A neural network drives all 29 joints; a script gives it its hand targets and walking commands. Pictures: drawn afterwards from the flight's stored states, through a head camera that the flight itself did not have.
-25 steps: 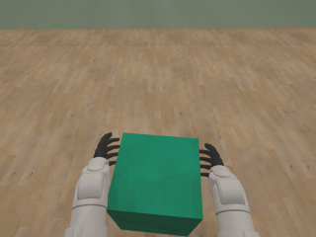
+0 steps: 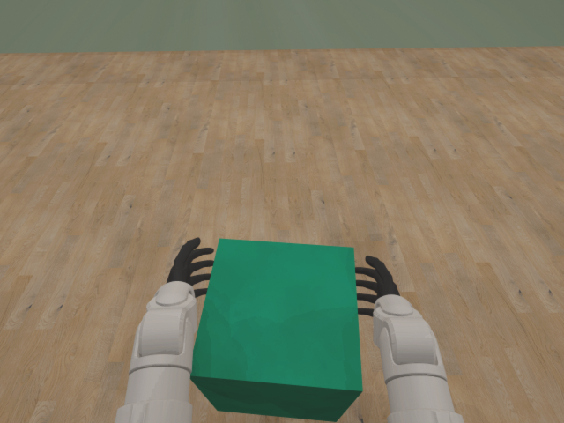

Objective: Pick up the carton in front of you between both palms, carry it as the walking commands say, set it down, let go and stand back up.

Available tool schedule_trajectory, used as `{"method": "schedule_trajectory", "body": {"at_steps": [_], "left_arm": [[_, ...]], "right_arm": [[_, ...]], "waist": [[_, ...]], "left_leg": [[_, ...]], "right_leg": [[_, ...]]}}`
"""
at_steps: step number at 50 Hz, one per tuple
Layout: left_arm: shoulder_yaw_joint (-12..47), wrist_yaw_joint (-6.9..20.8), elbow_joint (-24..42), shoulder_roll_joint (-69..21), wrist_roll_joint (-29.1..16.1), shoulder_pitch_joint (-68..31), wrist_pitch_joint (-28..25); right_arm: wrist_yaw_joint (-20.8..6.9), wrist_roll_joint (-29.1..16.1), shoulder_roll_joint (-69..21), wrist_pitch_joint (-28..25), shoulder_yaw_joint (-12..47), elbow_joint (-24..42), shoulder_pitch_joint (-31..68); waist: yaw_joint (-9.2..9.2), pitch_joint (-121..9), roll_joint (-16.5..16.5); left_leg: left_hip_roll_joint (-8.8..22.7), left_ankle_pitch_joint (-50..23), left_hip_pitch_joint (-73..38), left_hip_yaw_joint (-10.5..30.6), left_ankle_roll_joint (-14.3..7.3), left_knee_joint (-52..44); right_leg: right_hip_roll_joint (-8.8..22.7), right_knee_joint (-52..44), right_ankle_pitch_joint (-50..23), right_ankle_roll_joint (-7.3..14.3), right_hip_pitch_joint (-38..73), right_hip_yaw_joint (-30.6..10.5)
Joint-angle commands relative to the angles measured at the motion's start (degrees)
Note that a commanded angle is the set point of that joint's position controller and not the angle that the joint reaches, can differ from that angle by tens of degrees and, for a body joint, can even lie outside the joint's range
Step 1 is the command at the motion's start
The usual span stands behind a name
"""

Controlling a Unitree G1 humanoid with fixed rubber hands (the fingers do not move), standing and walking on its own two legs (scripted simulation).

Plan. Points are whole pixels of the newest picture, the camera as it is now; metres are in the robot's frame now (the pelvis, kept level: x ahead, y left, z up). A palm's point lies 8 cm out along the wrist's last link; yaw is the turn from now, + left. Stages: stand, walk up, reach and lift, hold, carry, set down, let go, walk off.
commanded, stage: carry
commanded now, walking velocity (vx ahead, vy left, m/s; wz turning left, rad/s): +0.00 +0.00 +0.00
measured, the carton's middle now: (280, 334) +0.28 +0.01 -0.07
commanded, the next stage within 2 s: hold in 0.26 s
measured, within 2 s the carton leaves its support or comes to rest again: neither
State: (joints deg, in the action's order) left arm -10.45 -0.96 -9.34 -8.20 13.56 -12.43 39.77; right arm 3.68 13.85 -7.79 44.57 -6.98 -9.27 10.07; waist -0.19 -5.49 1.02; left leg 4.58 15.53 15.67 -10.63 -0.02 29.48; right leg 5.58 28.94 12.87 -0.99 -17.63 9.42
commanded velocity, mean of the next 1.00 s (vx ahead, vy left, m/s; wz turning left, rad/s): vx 0.00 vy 0.00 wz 0.00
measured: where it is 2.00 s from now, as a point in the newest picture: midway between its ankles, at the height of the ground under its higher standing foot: outside the picture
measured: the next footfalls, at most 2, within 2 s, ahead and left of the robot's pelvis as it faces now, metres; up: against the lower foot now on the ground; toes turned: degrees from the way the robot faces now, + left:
none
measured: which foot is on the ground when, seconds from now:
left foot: down 0.00-1.00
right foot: down 0.00-1.00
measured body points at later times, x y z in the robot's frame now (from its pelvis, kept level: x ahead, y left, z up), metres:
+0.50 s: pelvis -0.02 +0.00 +0.01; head -0.04 -0.01 +0.46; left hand +0.28 +0.16 +0.05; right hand +0.27 -0.14 +0.02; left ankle +0.00 +0.12 -0.74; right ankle +0.02 -0.13 -0.74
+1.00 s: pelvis -0.06 -0.01 -0.05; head +0.12 +0.00 +0.37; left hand +0.33 +0.16 -0.09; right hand +0.34 -0.13 -0.13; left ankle +0.00 +0.12 -0.74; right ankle +0.02 -0.13 -0.74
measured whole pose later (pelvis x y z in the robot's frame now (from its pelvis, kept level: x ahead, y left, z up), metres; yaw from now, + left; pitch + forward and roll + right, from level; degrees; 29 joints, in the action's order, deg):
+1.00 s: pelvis -0.06 -0.01 -0.05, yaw +4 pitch +17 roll +0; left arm -31.4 -2.6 -30.9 -14.9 24.7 -38.5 13.0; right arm 0.0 25.0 -6.1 16.9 -26.9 -37.3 36.0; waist -2.1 5.5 1.0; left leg -3.0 16.8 48.4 3.4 0.3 48.5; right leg -2.2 48.4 16.0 -1.1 -49.1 -4.5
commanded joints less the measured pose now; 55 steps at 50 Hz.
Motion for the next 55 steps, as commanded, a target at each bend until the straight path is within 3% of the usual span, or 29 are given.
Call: {"method": "schedule_trajectory", "body": {"at_steps": [1,4,10,13,14,16,17,19,21,22,25,26,29,30,31,33,35,36,38,42,43,44,48,50,51,52,53,54,55], "left_arm": [[30.77,13.63,0.29,-51.92,-13.86,-18.63,0.12],[30.48,14.20,-1.45,-52.22,-13.42,-18.29,0.36],[29.74,13.59,-3.25,-51.78,-12.41,-17.49,1.08],[31.26,13.32,0.75,-52.59,-13.24,-18.74,0.30],[28.77,14.22,0.61,-52.53,-12.62,-16.76,0.78],[27.10,13.23,-1.73,-50.51,-9.90,-12.55,0.00],[23.80,12.87,-1.55,-49.46,-7.57,-13.25,-0.55],[27.98,13.22,1.52,-50.32,-10.76,-15.42,-1.65],[29.25,14.31,0.67,-49.66,-11.58,-16.92,-1.15],[29.13,14.22,-1.35,-50.77,-10.91,-18.43,-0.70],[21.79,15.36,-8.59,-49.63,-7.75,-24.16,-2.05],[21.53,15.65,-10.18,-50.30,-6.83,-23.16,-2.36],[20.88,16.72,-14.06,-54.28,-7.96,-36.48,-5.64],[16.00,17.56,-20.38,-53.71,-6.40,-42.17,-6.74],[14.71,17.60,-20.13,-51.48,-5.06,-40.85,-7.14],[6.28,15.53,-27.90,-50.74,0.83,-40.12,-7.00],[2.49,14.01,-28.01,-47.99,4.06,-44.90,-9.14],[-2.50,13.25,-32.05,-47.43,5.33,-41.85,-9.64],[-8.60,11.57,-32.01,-42.22,9.21,-41.13,-11.44],[-8.12,9.42,-31.92,-41.01,8.86,-46.18,-17.21],[-8.33,9.42,-32.27,-37.51,10.39,-43.89,-19.13],[-5.91,9.22,-30.30,-40.87,7.27,-45.94,-20.94],[-1.56,9.21,-33.06,-47.16,7.39,-43.76,-27.01],[5.72,10.15,-28.08,-47.67,2.79,-46.71,-30.10],[6.51,9.71,-32.10,-48.09,3.61,-43.38,-30.95],[11.34,10.12,-33.23,-52.46,0.93,-45.75,-31.64],[12.58,10.08,-31.26,-53.65,-0.60,-44.36,-32.90],[14.15,9.24,-32.74,-54.38,0.53,-42.90,-31.94],[19.43,9.84,-26.60,-53.68,-2.60,-49.89,-32.25]], "right_arm": [[-14.44,-17.16,-52.62,-5.29,33.73,10.91,31.16],[-14.32,-15.67,-50.49,-5.27,32.45,10.45,31.81],[-14.85,-15.85,-51.51,-4.88,31.38,8.20,30.44],[-14.37,-15.54,-49.91,-5.07,29.05,7.20,29.25],[-15.01,-14.32,-51.85,-4.60,27.06,6.70,22.66],[-14.40,-14.55,-49.95,-4.98,30.43,11.33,26.12],[-14.71,-13.58,-47.11,-5.98,28.54,11.42,28.77],[-14.57,-13.82,-49.08,-6.53,29.30,13.58,26.61],[-13.90,-13.10,-49.25,-6.15,28.80,11.89,26.66],[-14.20,-13.29,-49.80,-6.40,28.20,10.62,26.45],[-15.14,-11.70,-49.73,-7.17,24.83,4.38,36.66],[-15.56,-10.75,-50.99,-6.69,23.89,1.73,38.30],[-17.35,-8.16,-50.55,-9.70,18.64,-5.85,42.95],[-17.50,-5.89,-51.36,-10.39,14.56,-11.05,50.80],[-17.93,-5.13,-52.26,-11.21,13.91,-13.48,47.40],[-18.96,-3.32,-48.76,-13.32,7.83,-20.85,52.31],[-17.77,0.30,-44.31,-14.77,2.29,-23.89,55.93],[-17.10,3.55,-40.64,-16.18,-1.19,-20.26,55.34],[-16.34,6.98,-32.77,-16.91,-5.89,-25.70,54.62],[-14.84,7.51,-34.35,-22.89,-6.37,-28.74,54.71],[-14.93,8.02,-33.48,-23.96,-7.20,-30.58,54.41],[-15.10,7.02,-35.39,-26.32,-5.99,-29.07,51.52],[-15.90,3.80,-37.46,-33.47,1.83,-28.18,58.00],[-15.40,2.19,-38.87,-36.19,5.18,-26.22,55.54],[-14.77,0.36,-39.83,-37.30,10.65,-23.20,59.42],[-14.05,-1.75,-43.45,-38.79,12.55,-21.56,59.24],[-13.82,-5.44,-44.93,-39.38,19.48,-18.14,64.04],[-13.72,-5.77,-43.15,-39.84,18.64,-15.07,63.14],[-14.09,-4.28,-43.13,-39.13,18.60,-18.11,63.29]], "waist": [[0.69,-11.95,-4.36],[0.47,-14.88,0.66],[0.34,-11.67,-2.24],[0.51,-13.47,3.05],[1.23,-6.87,0.47],[-0.60,-9.97,-0.61],[-4.92,-6.56,1.16],[0.50,-9.08,-3.60],[-1.53,-9.01,-1.08],[1.50,-8.12,0.88],[0.30,0.02,1.21],[-2.27,0.05,-1.59],[2.18,-2.47,-1.18],[0.59,-0.94,-1.61],[1.16,0.85,-4.05],[-0.73,4.16,3.61],[-1.05,0.64,1.25],[1.36,1.47,-0.40],[-0.10,2.87,-0.78],[-0.04,-3.05,-1.03],[-2.63,-5.76,-1.78],[0.34,-8.30,-2.47],[-3.53,-17.49,-1.84],[-0.43,-30.91,-3.35],[-5.29,-38.35,-7.72],[-2.23,-44.66,-5.51],[-6.35,-51.62,-6.43],[-0.28,-56.22,-6.39],[2.70,-60.81,-5.11]], "left_leg": [[5.20,-8.51,-3.06,6.30,0.43,-6.71],[5.42,-7.85,-4.13,4.76,0.33,-4.79],[5.55,-10.02,-1.73,5.77,0.83,-4.81],[4.33,-9.09,-4.17,4.52,1.53,-4.52],[-10.53,-21.97,-9.93,12.55,-0.78,-8.14],[-8.97,-25.53,-14.87,15.06,-0.84,-8.18],[-9.53,-24.00,-10.12,15.07,-0.97,-9.53],[-9.90,-23.20,-15.49,14.78,-1.16,-9.24],[-9.61,-20.06,-12.10,14.93,-1.25,-10.68],[-10.22,-21.11,-14.58,15.10,-0.48,-9.57],[-10.48,-3.23,-8.53,13.47,-0.67,-9.90],[-9.17,-2.05,-8.03,14.64,-1.72,-10.80],[-9.21,4.22,-7.28,13.77,-1.81,-7.92],[-8.54,9.77,-4.40,14.67,-2.33,-7.91],[-9.34,8.04,-3.09,13.35,-1.47,-7.02],[-9.69,10.96,1.60,13.34,-0.89,-5.80],[-9.05,6.54,-0.50,13.92,-1.08,-3.90],[-9.01,8.71,-1.43,14.27,-1.88,-2.86],[-8.90,6.99,5.52,13.99,-0.85,-1.82],[-10.77,3.17,9.52,12.94,-0.31,4.62],[-11.35,2.29,12.08,11.99,-0.62,5.09],[-11.04,0.07,12.56,13.03,-0.24,8.10],[-12.27,-7.92,20.90,11.84,0.52,15.97],[-12.48,-12.20,25.45,10.99,1.72,20.64],[-12.58,-15.82,29.27,10.00,1.51,24.09],[-12.97,-20.31,32.04,11.07,1.55,26.46],[-13.34,-21.56,35.40,10.76,1.48,28.18],[-13.32,-21.82,33.89,11.93,1.48,29.66],[-13.62,-25.54,33.38,11.82,2.52,31.34]], "right_leg": [[4.15,-3.93,-6.60,0.50,5.48,-4.20],[4.78,-3.52,-11.05,0.88,7.45,-4.76],[4.53,-3.83,-13.57,0.59,6.73,-4.83],[4.61,-3.49,-11.79,0.82,4.91,-4.81],[-10.92,-8.11,-19.88,1.65,16.44,-12.34],[-11.06,-8.06,-20.85,1.39,18.24,-12.50],[-10.67,-8.46,-19.09,1.75,19.13,-13.29],[-11.98,-7.98,-20.31,0.62,17.97,-12.58],[-11.27,-8.95,-18.41,0.79,22.45,-13.45],[-10.88,-9.57,-17.87,1.42,20.21,-13.49],[-10.56,-9.91,-1.71,1.70,15.80,-12.74],[-10.89,-9.54,0.95,1.01,14.94,-11.58],[-10.56,-7.58,4.77,2.43,14.48,-12.47],[-10.58,-6.32,9.31,2.04,11.40,-11.22],[-11.00,-6.92,9.83,1.87,10.19,-11.46],[-10.32,-3.97,11.46,2.62,6.96,-12.33],[-10.39,-3.28,9.10,2.09,3.83,-11.52],[-11.21,-1.01,10.29,2.09,-0.70,-11.36],[-11.09,-0.24,9.38,2.87,-1.79,-10.56],[-11.31,5.00,5.98,2.21,-9.34,-11.25],[-11.83,6.94,4.17,0.77,-10.14,-11.12],[-12.29,8.39,4.09,2.06,-12.89,-10.55],[-12.31,15.29,-3.04,1.52,-21.16,-12.15],[-12.96,20.51,-9.78,-0.09,-21.61,-10.46],[-12.40,22.55,-16.16,-0.81,-21.11,-12.55],[-12.40,26.25,-24.03,-0.46,-15.58,-12.63],[-11.63,28.81,-27.28,-1.09,-14.73,-14.29],[-12.31,31.44,-29.41,-2.00,-17.34,-12.50],[-13.40,32.70,-28.78,-1.55,-22.60,-10.81]]}}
